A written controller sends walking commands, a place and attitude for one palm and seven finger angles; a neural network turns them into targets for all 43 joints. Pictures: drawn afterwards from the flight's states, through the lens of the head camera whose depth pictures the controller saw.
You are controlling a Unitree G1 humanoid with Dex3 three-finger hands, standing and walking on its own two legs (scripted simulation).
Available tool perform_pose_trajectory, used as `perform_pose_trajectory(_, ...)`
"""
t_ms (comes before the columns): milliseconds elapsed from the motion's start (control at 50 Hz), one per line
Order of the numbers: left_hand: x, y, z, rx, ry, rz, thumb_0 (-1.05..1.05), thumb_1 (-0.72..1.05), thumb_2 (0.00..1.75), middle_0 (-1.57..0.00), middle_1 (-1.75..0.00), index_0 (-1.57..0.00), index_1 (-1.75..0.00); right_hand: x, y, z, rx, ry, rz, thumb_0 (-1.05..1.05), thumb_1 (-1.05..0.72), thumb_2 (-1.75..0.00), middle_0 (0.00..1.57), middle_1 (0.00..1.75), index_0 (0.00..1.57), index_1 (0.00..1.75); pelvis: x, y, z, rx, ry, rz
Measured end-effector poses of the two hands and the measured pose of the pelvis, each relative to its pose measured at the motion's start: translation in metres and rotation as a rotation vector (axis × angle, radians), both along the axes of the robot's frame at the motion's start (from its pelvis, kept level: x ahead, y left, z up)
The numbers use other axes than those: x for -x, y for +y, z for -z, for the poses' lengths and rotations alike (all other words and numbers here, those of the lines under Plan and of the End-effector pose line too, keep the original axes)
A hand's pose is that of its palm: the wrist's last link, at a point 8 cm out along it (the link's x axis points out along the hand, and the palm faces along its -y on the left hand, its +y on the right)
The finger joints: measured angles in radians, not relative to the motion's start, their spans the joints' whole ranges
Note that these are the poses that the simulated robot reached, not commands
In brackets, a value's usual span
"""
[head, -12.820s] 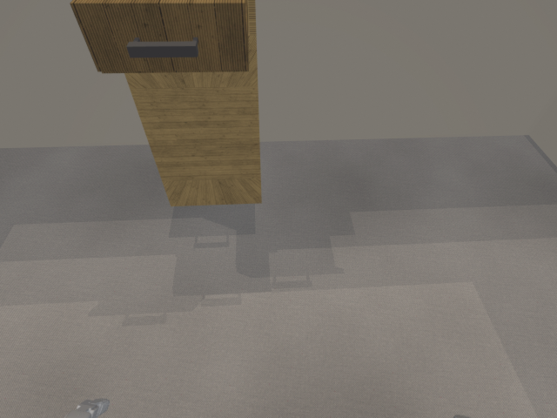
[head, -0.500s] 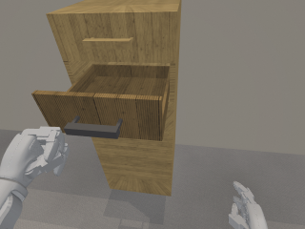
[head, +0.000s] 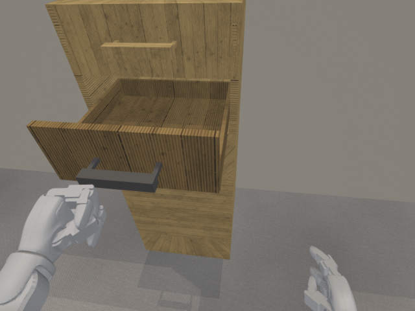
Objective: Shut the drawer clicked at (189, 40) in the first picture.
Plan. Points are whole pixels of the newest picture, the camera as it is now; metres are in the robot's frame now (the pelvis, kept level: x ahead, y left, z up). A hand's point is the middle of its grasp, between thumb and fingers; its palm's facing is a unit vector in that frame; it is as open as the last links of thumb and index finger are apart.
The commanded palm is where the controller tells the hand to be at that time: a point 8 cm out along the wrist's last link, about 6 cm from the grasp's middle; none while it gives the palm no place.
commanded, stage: bring the fist close to the handle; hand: left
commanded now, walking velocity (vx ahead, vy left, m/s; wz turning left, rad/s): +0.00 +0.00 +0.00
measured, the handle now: (122, 172) +0.34 +0.21 +0.12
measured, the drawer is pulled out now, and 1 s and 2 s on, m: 0.23 0.23 0.14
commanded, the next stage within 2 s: push the drawer shut in 0.92 s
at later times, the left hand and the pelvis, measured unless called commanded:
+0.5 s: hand (123, 219) +0.24 +0.17 +0.12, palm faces -0.02 -1.00 -0.06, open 3.3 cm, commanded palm +0.22 +0.23 +0.12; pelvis +0.00 +0.00 +0.00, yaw -1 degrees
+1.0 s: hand (124, 213) +0.25 +0.18 +0.11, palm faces -0.01 -1.00 -0.06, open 3.3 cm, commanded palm +0.23 +0.24 +0.12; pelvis +0.00 +0.00 +0.00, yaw -1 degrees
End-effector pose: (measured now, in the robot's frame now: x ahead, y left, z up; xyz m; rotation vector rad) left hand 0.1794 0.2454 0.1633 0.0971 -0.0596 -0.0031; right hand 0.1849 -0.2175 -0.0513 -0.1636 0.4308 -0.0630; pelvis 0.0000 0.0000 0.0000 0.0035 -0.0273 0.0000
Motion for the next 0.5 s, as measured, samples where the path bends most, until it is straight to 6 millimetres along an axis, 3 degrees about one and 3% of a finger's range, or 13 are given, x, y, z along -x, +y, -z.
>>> perform_pose_trajectory(500,-0.038,-0.018,0.045,0.035,0.036,0.018,0.02,0.9,0.9,-1.4,-1.6,-1.4,-1.6,0.03,-0.009,0.023,0.005,0.137,0.055,0.02,-0.9,-0.9,0.2,0.3,0.2,0.3,0.004,0.003,0.002,-0.004,0.033,0.01)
